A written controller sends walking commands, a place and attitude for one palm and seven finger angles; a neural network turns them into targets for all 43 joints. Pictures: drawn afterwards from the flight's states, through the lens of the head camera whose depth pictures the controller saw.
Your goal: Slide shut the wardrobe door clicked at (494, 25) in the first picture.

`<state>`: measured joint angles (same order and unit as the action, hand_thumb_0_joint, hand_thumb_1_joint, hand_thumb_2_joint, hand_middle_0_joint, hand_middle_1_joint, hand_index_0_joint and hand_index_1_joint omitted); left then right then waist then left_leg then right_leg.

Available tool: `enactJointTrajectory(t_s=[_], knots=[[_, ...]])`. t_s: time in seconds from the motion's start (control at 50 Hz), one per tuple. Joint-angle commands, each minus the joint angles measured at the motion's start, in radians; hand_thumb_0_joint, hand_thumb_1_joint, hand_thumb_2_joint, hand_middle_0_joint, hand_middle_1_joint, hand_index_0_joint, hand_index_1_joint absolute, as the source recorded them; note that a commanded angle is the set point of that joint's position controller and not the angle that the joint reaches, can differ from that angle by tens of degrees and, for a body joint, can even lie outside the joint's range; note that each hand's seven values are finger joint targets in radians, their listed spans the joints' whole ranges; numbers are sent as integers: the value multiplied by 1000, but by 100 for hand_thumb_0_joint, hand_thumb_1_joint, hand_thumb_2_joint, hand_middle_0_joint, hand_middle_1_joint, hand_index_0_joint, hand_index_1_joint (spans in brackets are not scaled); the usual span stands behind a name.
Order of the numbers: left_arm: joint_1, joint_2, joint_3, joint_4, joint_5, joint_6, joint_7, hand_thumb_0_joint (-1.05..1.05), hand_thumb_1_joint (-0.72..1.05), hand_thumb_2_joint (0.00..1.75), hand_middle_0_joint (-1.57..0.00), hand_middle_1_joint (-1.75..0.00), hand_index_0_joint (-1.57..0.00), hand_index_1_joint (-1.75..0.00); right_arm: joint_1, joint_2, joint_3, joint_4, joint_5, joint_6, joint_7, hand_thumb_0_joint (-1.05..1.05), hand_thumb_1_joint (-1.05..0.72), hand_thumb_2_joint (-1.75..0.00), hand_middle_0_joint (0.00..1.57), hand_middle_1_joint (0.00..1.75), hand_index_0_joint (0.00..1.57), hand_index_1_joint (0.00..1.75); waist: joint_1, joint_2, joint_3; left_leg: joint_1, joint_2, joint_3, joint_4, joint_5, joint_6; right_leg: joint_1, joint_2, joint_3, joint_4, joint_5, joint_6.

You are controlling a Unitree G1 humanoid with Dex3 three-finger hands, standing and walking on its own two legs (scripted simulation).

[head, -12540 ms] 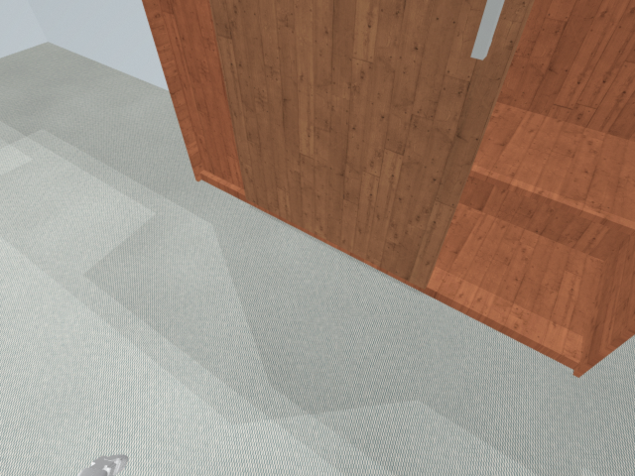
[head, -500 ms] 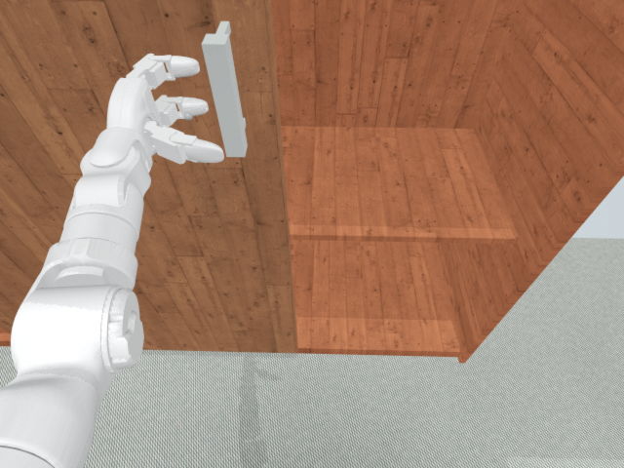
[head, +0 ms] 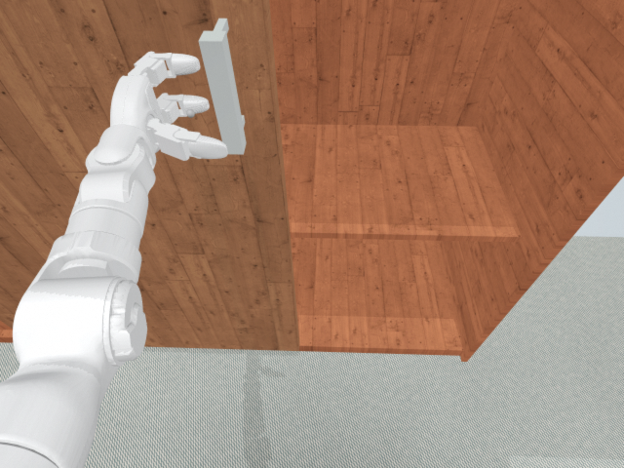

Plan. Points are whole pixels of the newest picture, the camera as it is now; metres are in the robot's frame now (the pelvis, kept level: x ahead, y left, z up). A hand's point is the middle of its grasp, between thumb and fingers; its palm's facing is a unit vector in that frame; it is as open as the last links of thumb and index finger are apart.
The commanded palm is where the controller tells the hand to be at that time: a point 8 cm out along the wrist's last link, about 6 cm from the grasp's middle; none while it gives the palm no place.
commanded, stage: slide the fingers in behind the handle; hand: left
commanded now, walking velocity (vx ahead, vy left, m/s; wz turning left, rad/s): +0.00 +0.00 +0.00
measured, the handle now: (229, 89) +0.52 +0.11 +0.22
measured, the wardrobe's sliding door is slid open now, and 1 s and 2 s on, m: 0.54 0.54 0.54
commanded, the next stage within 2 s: grip the handle and tug to test in 1.90 s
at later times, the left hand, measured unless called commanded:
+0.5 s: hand (210, 114) +0.48 +0.13 +0.21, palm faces -0.04 -1.00 +0.01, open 14.0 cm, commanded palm +0.44 +0.18 +0.22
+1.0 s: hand (221, 117) +0.46 +0.11 +0.22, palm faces -0.03 -1.00 +0.00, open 14.0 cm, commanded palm +0.44 +0.16 +0.22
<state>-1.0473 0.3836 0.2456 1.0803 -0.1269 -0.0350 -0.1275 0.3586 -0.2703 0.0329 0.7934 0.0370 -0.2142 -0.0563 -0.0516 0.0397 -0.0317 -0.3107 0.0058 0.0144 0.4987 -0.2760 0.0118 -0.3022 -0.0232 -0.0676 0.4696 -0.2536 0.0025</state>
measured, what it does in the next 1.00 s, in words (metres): stands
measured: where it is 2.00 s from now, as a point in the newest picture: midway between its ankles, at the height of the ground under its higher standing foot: outside the picture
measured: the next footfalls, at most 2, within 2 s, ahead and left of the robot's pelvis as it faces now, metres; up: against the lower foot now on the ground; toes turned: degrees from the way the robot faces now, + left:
none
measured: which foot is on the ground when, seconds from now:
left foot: down 0.00-1.00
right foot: down 0.00-1.00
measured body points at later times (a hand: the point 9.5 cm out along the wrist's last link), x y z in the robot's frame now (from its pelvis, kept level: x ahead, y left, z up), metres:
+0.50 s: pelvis +0.00 +0.00 +0.00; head +0.02 -0.01 +0.45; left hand +0.47 +0.18 +0.22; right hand +0.05 -0.26 -0.12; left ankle -0.02 +0.11 -0.74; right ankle -0.01 -0.12 -0.74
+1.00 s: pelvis +0.01 -0.01 +0.00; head +0.01 -0.02 +0.45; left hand +0.46 +0.17 +0.22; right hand +0.11 -0.26 -0.11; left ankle -0.02 +0.11 -0.74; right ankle -0.01 -0.12 -0.74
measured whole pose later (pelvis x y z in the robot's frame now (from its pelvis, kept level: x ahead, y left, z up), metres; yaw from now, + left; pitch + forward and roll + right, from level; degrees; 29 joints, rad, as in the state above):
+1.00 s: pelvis +0.01 -0.01 +0.00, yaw -1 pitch +3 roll +0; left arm -0.89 0.26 0.22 0.79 -0.14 0.11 -0.08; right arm 0.28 -0.26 0.03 0.73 0.05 -0.13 -0.06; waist -0.03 0.05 -0.05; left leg -0.23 0.02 0.03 0.45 -0.27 0.00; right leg -0.23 -0.01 -0.05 0.43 -0.25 -0.01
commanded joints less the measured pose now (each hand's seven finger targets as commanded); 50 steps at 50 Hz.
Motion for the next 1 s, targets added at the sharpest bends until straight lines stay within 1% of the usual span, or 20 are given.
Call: enactJointTrajectory(t_s=[0.0, 0.04, 0.08, 0.14, 0.22, 0.28, 0.3, 0.34, 0.36, 0.44, 0.48, 0.54, 0.64, 0.7, 0.72, 0.78, 0.82, 0.86, 0.9, 0.98], knots=[[-684, 132, -13, -245, -16, -91, -32, 0, -50, 30, -30, -120, -30, -120, 68, -149, -51, -80, 6, -40, -10, 0, -90, -90, 20, 30, 20, 30, -90, -16, -333, 208, 3, -37, -36, 255, 18, 26, 38, 35, -43, 284, -23], [-672, 136, -21, -197, -11, -88, -33, 0, -50, 30, -30, -120, -30, -120, 76, -154, -52, -71, 8, -37, -12, 0, -90, -90, 20, 30, 20, 30, -95, -1, -298, 192, 4, -34, -36, 234, 18, 4, 36, 35, -51, 257, -24], [-705, 144, -16, -215, -14, -96, -35, 0, -50, 30, -30, -120, -30, -120, 81, -155, -52, -70, 6, -45, -11, 0, -90, -90, 20, 30, 20, 30, -102, 11, -315, 202, 4, -39, -39, 217, 16, -1, 38, 38, -53, 244, -22], [-671, 170, 4, -213, -17, -101, -40, 0, -50, 30, -30, -120, -30, -120, 86, -162, -58, -76, 5, -47, -6, 0, -90, -90, 20, 30, 20, 30, -82, 6, -370, 215, 2, -40, -31, 257, 16, 29, 35, 34, -45, 271, -25], [-640, 172, 24, -233, -23, -104, -51, 0, -50, 30, -30, -120, -30, -120, 81, -156, -57, -83, 6, -43, -7, 0, -90, -90, 20, 30, 20, 30, -79, -12, -348, 203, 3, -34, -38, 243, 20, 38, 40, 38, -49, 277, -22], [-580, 185, 43, -304, -26, -106, -56, 0, -50, 30, -30, -120, -30, -120, 69, -155, -58, -105, 5, -41, -1, 0, -90, -90, 20, 30, 20, 30, -52, 35, -393, 235, 2, -32, -37, 289, 17, 69, 40, 37, -41, 309, -27], [-538, 198, 60, -297, -30, -99, -57, 0, -50, 30, -30, -120, -30, -120, 64, -154, -59, -108, 7, -39, -3, 0, -90, -90, 20, 30, 20, 30, -45, -5, -387, 225, 5, -31, -39, 290, 19, 82, 42, 35, -43, 315, -27], [-493, 198, 49, -308, -34, -84, -56, 0, -50, 30, -30, -120, -30, -120, 50, -158, -59, -118, 12, -32, 0, 0, -90, -90, 20, 30, 20, 30, -30, -10, -353, 202, 5, -28, -47, 297, 20, 89, 38, 31, -50, 313, -29], [-472, 161, 38, -337, -34, -77, -53, 0, -50, 30, -30, -120, -30, -120, 40, -147, -56, -126, 12, -31, 2, 0, -90, -90, 20, 30, 20, 30, -35, -5, -333, 202, 8, -25, -52, 282, 20, 80, 43, 30, -47, 305, -27], [-345, 191, 73, -405, -27, -28, -16, 0, -50, 30, -30, -120, -30, -120, 3, -150, -61, -156, 15, -13, 12, 0, -90, -90, 20, 30, 20, 30, 17, -18, -339, 183, 8, -20, -63, 328, 17, 129, 36, 24, -41, 334, -33], [-335, 170, 76, -517, -16, -17, 6, 0, -50, 30, -30, -120, -30, -120, -15, -133, -61, -176, 12, -4, 15, 0, -90, -90, 20, 30, 20, 30, 19, 0, -372, 220, 12, -12, -63, 365, 17, 148, 40, 28, -36, 370, -30], [-334, 180, 85, -523, -18, 19, 34, 0, -50, 30, -30, -120, -30, -120, -39, -134, -62, -175, 15, 14, 11, 0, -90, -90, 20, 30, 20, 30, 19, -74, -328, 192, 13, -3, -66, 345, 24, 157, 39, 29, -50, 370, -26], [-350, 150, 59, -562, 0, 49, 52, 0, -50, 30, -30, -120, -30, -120, -69, -116, -52, -185, 15, 35, -1, 0, -90, -90, 20, 30, 20, 30, 12, -34, -303, 200, 8, 9, -75, 316, 26, 159, 36, 35, -60, 360, -27], [-350, 158, 74, -560, -8, 60, 46, 0, -50, 30, -30, -120, -30, -120, -76, -110, -50, -187, 15, 43, -10, 0, -90, -90, 20, 30, 20, 30, 7, -55, -327, 214, 6, 14, -71, 322, 30, 181, 36, 42, -63, 389, -24], [-335, 124, 51, -553, -13, 66, 38, 0, -50, 30, -30, -120, -30, -120, -80, -108, -49, -191, 16, 44, -11, 0, -90, -90, 20, 30, 20, 30, 5, -60, -332, 219, 5, 15, -69, 334, 30, 182, 35, 40, -60, 405, -24], [-340, 117, 37, -502, -19, 76, 26, 0, -50, 30, -30, -120, -30, -120, -81, -110, -46, -184, 20, 51, -15, 0, -90, -90, 20, 30, 20, 30, -2, -68, -290, 201, 4, 11, -72, 302, 28, 162, 34, 38, -68, 374, -24], [-383, 48, -24, -507, -23, 78, 19, 0, -50, 30, -30, -120, -30, -120, -84, -104, -46, -183, 22, 48, -17, 0, -90, -90, 20, 30, 20, 30, -18, -42, -287, 221, 3, 8, -66, 308, 27, 136, 33, 37, -67, 371, -25], [-409, 51, -15, -532, -27, 70, 28, 0, -50, 30, -30, -120, -30, -120, -82, -105, -48, -180, 17, 46, -15, 0, -90, -90, 20, 30, 20, 30, -15, -9, -324, 248, -1, 1, -58, 335, 25, 142, 32, 36, -63, 382, -29], [-403, 27, -28, -529, -36, 71, 32, 0, -50, 30, -30, -120, -30, -120, -80, -104, -49, -175, 17, 45, -14, 0, -90, -90, 20, 30, 20, 30, -15, -47, -342, 256, 2, -4, -53, 373, 24, 150, 35, 33, -55, 416, -28], [-375, 33, -8, -527, -27, 64, 61, 0, -50, 30, -30, -120, -30, -120, -86, -101, -50, -173, 13, 50, -7, 0, -90, -90, 20, 30, 20, 30, 2, -52, -339, 245, 0, -3, -56, 377, 24, 159, 34, 33, -51, 416, -28]])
